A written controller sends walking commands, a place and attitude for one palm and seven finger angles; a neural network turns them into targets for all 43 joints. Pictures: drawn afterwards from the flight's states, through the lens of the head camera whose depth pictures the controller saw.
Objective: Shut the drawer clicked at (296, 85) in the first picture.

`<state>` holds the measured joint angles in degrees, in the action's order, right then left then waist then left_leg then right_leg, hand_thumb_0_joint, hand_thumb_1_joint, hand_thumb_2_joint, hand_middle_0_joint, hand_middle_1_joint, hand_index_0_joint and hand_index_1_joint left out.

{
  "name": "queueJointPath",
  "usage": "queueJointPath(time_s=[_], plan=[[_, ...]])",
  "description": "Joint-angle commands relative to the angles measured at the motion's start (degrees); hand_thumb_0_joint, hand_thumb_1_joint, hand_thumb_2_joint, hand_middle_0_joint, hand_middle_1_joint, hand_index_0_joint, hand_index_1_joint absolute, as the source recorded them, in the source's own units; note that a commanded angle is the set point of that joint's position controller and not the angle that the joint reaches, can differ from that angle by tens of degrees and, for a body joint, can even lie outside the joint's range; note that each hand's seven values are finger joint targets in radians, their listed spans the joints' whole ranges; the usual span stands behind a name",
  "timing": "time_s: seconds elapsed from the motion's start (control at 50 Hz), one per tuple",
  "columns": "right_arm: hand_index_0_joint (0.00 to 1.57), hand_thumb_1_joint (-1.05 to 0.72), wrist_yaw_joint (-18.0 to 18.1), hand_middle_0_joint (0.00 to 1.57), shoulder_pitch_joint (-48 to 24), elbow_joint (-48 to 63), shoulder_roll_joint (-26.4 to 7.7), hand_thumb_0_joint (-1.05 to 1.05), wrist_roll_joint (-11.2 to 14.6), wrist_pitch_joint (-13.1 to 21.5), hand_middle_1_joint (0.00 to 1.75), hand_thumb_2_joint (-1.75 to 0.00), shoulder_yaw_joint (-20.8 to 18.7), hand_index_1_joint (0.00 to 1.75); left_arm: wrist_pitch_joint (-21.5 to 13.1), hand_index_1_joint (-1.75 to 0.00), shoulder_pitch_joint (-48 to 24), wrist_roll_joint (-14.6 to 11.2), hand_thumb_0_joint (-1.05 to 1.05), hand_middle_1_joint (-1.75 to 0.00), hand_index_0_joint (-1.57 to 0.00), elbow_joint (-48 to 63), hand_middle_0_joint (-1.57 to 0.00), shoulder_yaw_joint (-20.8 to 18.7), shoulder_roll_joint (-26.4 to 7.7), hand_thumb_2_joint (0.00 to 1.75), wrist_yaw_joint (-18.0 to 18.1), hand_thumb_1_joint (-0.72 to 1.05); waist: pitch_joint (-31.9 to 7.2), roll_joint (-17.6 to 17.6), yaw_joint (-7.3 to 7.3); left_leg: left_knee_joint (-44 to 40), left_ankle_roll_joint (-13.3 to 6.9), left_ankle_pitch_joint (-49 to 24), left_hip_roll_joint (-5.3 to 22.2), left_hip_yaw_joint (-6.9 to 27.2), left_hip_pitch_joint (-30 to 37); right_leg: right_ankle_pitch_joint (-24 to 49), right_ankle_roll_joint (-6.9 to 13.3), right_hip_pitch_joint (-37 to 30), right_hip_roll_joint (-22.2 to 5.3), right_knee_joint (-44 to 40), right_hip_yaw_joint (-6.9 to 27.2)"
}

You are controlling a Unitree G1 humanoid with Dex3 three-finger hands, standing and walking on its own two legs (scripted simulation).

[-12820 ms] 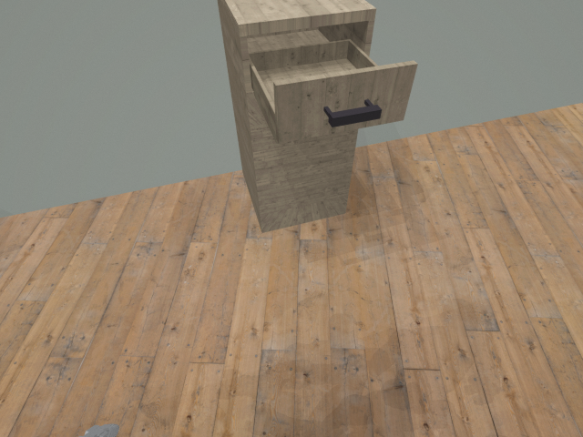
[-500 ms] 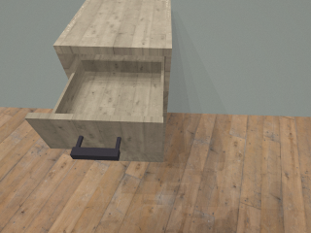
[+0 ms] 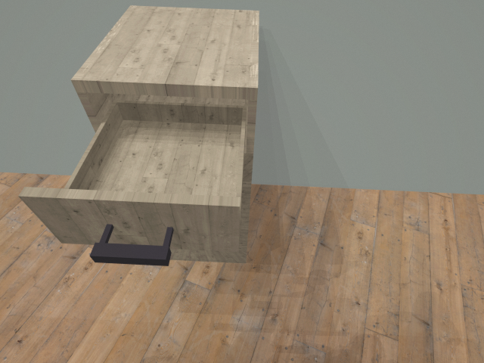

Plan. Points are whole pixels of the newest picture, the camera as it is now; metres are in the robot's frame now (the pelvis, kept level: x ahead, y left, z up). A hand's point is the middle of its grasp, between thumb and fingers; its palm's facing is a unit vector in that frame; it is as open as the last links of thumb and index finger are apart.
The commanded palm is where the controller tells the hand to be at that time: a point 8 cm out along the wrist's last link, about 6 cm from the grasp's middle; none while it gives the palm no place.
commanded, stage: look again from close up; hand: left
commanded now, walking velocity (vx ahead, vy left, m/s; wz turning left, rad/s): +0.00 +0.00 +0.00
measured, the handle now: (135, 242) +0.31 +0.21 +0.00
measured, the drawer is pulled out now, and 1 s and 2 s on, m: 0.30 0.29 0.29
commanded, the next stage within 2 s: raise the hand and make a fist in 0.02 s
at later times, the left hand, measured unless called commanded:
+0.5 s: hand out of the picture +0.11 +0.16 -0.03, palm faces +0.03 -1.00 -0.03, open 6.4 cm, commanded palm +0.09 +0.23 -0.03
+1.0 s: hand (112, 358) +0.13 +0.19 +0.02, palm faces +0.04 -1.00 -0.05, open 3.7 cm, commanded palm +0.08 +0.23 +0.03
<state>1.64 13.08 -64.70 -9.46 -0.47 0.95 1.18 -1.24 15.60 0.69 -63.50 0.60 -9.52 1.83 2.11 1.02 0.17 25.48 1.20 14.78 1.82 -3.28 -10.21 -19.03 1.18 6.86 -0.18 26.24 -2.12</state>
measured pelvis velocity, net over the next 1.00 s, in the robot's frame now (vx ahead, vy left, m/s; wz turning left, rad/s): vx -0.05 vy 0.01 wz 0.03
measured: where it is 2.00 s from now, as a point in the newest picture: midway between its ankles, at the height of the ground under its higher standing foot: outside the picture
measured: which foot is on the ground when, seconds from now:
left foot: down 0.00-1.00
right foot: down 0.00-1.00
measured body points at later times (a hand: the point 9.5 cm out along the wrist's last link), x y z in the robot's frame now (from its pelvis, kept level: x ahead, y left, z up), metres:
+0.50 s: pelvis -0.05 -0.01 -0.07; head -0.02 -0.01 +0.38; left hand +0.10 +0.21 -0.02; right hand +0.19 -0.26 -0.10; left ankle -0.01 +0.13 -0.74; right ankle -0.05 -0.10 -0.74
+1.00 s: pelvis -0.05 +0.01 -0.05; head -0.03 +0.01 +0.40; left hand +0.12 +0.24 +0.03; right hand +0.10 -0.23 -0.13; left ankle -0.02 +0.13 -0.74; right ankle -0.05 -0.10 -0.74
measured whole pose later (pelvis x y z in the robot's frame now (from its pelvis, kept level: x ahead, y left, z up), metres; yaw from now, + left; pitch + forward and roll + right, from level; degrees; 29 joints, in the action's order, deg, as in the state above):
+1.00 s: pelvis -0.05 +0.01 -0.05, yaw +2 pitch +8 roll -1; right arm 2.6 17.2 -33.7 -13.0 1.7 14.6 0.1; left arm -18.1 33.5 -13.6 12.4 -6.3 -11.4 -10.5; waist -5.3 -1.9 -1.3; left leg 53.2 0.1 22.6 2.5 -0.5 -38.2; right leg -26.8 0.8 32.8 -0.5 52.0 -4.4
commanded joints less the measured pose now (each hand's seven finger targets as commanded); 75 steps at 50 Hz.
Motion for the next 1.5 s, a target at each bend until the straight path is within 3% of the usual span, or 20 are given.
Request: queueJointPath(time_s=[0.0,0.08,0.1,0.12,0.14,0.16,0.18,0.2,0.22,0.24,0.26,0.3,0.4,0.5,0.64,0.76,0.9,1.04,1.28,1.48], plan=[[0.2,-0.9,0.32,0.2,3.21,1.31,-5.26,0.0,-0.03,0.5,0.3,-0.9,-1.14,0.3,-0.34,-0.3,4.47,-0.04,0.0,-0.3,-0.2,1.27,-0.2,-0.96,-6.37,0.9,0.55,0.9,-0.2,-0.79,0.35,-2.36,-2.31,-15.33,3.93,3.27,2.76,21.46,0.62,2.63,-6.21,-4.1,4.53],[0.2,-0.9,0.37,0.2,3.39,1.25,-5.26,0.0,-0.04,0.49,0.3,-0.9,-1.1,0.3,-0.32,-0.3,4.28,0.01,0.0,-0.3,-0.2,1.38,-0.2,-1.1,-6.58,0.9,0.54,0.9,0.34,-0.5,0.32,-2.62,-2.22,-15.21,3.86,3.4,2.29,21.69,0.7,2.27,-6.1,-4.15,4.46],[0.2,-0.9,-0.05,0.2,-1.55,5.46,-6.71,0.0,0.37,0.87,0.3,-0.9,-2.03,0.3,-1.84,-0.3,8.78,0.82,0.0,-0.3,-0.2,-0.07,-0.2,-1.55,-6.79,0.9,2.82,0.9,2.31,1.24,1.71,11.62,-0.79,-17.23,4.02,1.02,-3.26,47.83,-2.4,4.02,-9.7,-5.15,9.01],[0.2,-0.9,2.33,0.2,1.31,24.19,-15.3,0.0,3.07,9.84,0.3,-0.9,-3.2,0.3,-14.39,-0.32,-33.13,-11.39,0.0,-0.32,-0.22,90.18,-0.22,-6.88,-18.81,0.9,1.88,0.9,-25.92,-11.19,-4.7,1.44,-3.35,-25.38,-1.68,1.35,12.66,44.88,0.45,-2.02,-5.08,1.35,3.74],[0.2,-0.9,4.24,0.2,-1.91,21.47,-10.17,0.0,1.49,15.1,0.3,-0.9,-2.47,0.3,-11.66,-0.34,-5.57,-6.15,0.0,-0.34,-0.24,74.46,-0.24,-7.73,-14.72,0.9,4.54,0.9,-27.55,-20.46,0.98,-0.34,-3.88,-34.84,0.48,1.97,19.46,29.33,1.38,1.0,-0.99,6.06,1.37],[0.2,-0.9,3.59,0.2,-2.02,22.11,-8.61,0.0,3.14,16.9,0.3,-0.9,-3.28,0.3,-4.14,-0.37,10.08,-8.02,0.0,-0.37,-0.26,66.48,-0.26,-0.53,-2.93,0.9,6.25,0.9,-17.92,-16.75,-0.83,0.12,-2.92,-39.03,1.82,3.55,13.85,15.09,0.44,8.0,-0.44,6.96,-2.84],[0.2,-0.9,2.97,0.2,-0.02,20.33,-9.45,0.0,2.91,16.8,0.3,-0.9,-3.55,0.3,-3.38,-0.39,9.39,-8.77,0.0,-0.39,-0.28,64.19,-0.28,1.65,2.83,0.9,4.64,0.9,-10.46,-7.48,-2.22,3.17,-3.04,-35.04,1.85,3.79,8.49,14.14,-0.29,12.0,-0.64,4.43,-3.46],[0.2,-0.9,2.73,0.2,-1.85,23.76,-10.77,0.0,2.21,17.37,0.3,-0.9,-5.07,0.3,-5.62,-0.41,4.31,-8.88,0.0,-0.41,-0.3,67.04,-0.3,-2.04,-1.21,0.9,3.59,0.9,-3.97,-1.34,-3.35,6.26,-3.05,-25.56,0.43,4.24,1.11,17.8,-0.69,15.3,-0.65,3.51,-3.98],[0.2,-0.9,2.62,0.2,-1.48,24.85,-11.82,0.0,1.03,17.44,0.3,-0.9,-5.99,0.3,-8.73,-0.43,7.31,-8.66,0.0,-0.43,-0.32,64.84,-0.32,-5.7,-3.62,0.9,1.89,0.9,-6.04,5.77,-3.77,8.96,-3.18,-19.91,-0.86,3.42,-3.07,20.12,-1.18,17.12,-0.43,4.62,-4.23],[0.2,-0.9,2.28,0.2,-2.48,26.75,-11.11,0.0,0.33,17.41,0.3,-0.9,-6.27,0.3,-12.03,-0.45,16.08,-9.49,0.0,-0.45,-0.34,60.1,-0.34,-5.29,-0.28,0.9,-0.66,0.9,-6.44,11.58,-1.63,10.95,-2.87,-16.5,-1.3,3.43,-8.2,21.42,-1.83,18.31,-0.34,7.47,-4.27],[0.2,-0.9,1.49,0.2,-3.93,28.63,-10.69,0.0,0.67,17.38,0.3,-0.9,-6.63,0.3,-15.56,-0.47,23.71,-9.7,0.0,-0.47,-0.36,56.67,-0.36,-6.41,0.52,0.9,-3.44,0.9,-7.17,11.18,1.04,12.54,-2.27,-15.99,-1.75,2.86,-11.94,24.13,-1.71,17.23,-0.57,10.33,-3.7],[0.2,-0.9,-0.25,0.2,-6.37,31.83,-10.21,0.0,0.57,17.04,0.3,-0.9,-6.94,0.3,-23.83,-0.52,28.39,-12.03,0.0,-0.52,-0.4,56.19,-0.4,-5.31,3.38,0.9,-10.71,0.9,-10.19,13.29,2.89,17.3,-1.15,-12.32,-2.28,2.05,-19.47,25.36,-2.05,19.79,-0.57,16.87,-3.06],[0.2,-0.9,-1.14,0.2,-7.38,38.62,-9.8,0.0,0.89,17.67,0.3,-0.9,-7.47,0.3,-39.35,-0.62,15.52,-15.12,0.0,-0.62,-0.5,71.19,-0.5,-14.48,-8.58,0.9,-21.1,0.9,-21.65,-2.39,2.54,27.81,-1.57,-4.41,-2.66,1.14,-26.55,11.94,-0.81,26.01,-1.53,24.29,3.84],[0.2,-0.9,1.66,0.2,-7.11,42.05,-9.93,0.0,2.57,16.44,0.3,-0.9,-5.58,0.3,-35.06,-0.73,2.92,-17.71,0.0,-0.73,-0.6,78.9,-0.6,-11.24,-7.44,0.9,-18.66,0.9,-12.53,-1.97,-2.03,30.55,-2.91,11.26,-2.02,2.3,-30.92,-19.44,-0.8,36.01,-1.75,16.05,8.44],[0.2,-0.9,3.55,0.2,-4.73,42.53,-10.14,0.0,3.01,16.57,0.3,-0.9,-3.22,0.3,-23.45,-0.88,2.55,-15.63,0.0,-0.88,-0.74,80.56,-0.74,-7.13,-8.05,0.9,-18.14,0.9,-14.1,-4.51,-2.09,25.94,-3.4,8.38,-1.24,4.7,-26.21,-13.49,-0.58,30.88,-0.67,14.61,5.37],[0.2,-0.9,2.91,0.2,-7.22,42.04,-8.92,0.0,2.72,15.55,0.3,-0.9,-3.08,0.3,-16.61,-1.01,11.84,-16.0,0.0,-1.01,-0.86,77.04,-0.86,-13.95,-9.79,0.9,-14.58,0.9,-12.73,0.1,1.39,21.38,-2.85,4.33,-1.25,4.87,-24.79,-7.52,-1.03,25.21,-0.48,13.98,2.26],[0.2,-0.9,1.33,0.2,-4.95,42.53,-9.15,0.0,2.22,17.74,0.3,-0.9,-3.69,0.3,-20.64,-1.17,17.12,-15.18,0.0,-1.17,-1.0,88.31,-1.0,-9.74,-6.58,0.9,-12.19,0.9,-16.28,-2.55,0.82,19.74,-2.89,0.09,-1.24,4.23,-19.54,-0.29,-0.72,24.28,0.24,16.6,-1.46],[0.2,-0.9,0.86,0.2,-3.99,42.86,-9.9,0.0,2.54,18.51,0.3,-0.9,-3.95,0.3,-21.15,-1.32,19.29,-13.77,0.0,-1.32,-1.14,94.88,-1.14,-6.88,-6.07,0.9,-11.13,0.9,-14.84,-4.04,0.02,18.67,-2.9,-0.07,-1.0,5.14,-17.54,0.45,-0.43,25.27,0.47,17.46,-2.88],[0.2,-0.9,0.59,0.2,-4.99,46.09,-8.97,0.0,2.87,14.81,0.3,-0.9,-2.24,0.3,-13.46,-1.58,22.44,-12.03,0.0,-1.58,-1.38,101.04,-1.38,-3.53,-4.06,0.9,-9.54,0.9,-10.34,-3.24,0.65,15.5,-2.9,0.84,-0.55,5.75,-14.97,1.08,-0.43,23.09,0.93,15.35,-3.78],[0.2,-0.9,1.28,0.2,-6.08,45.44,-8.87,0.0,3.52,15.82,0.3,-0.9,-0.97,0.3,-9.22,-1.6,19.06,-14.44,0.0,-1.6,-1.4,103.98,-1.4,-7.89,-7.4,0.9,-11.45,0.9,-9.59,-2.34,0.93,13.46,-2.92,0.61,-0.73,5.58,-12.37,2.19,-0.54,19.41,0.87,11.27,-3.21]])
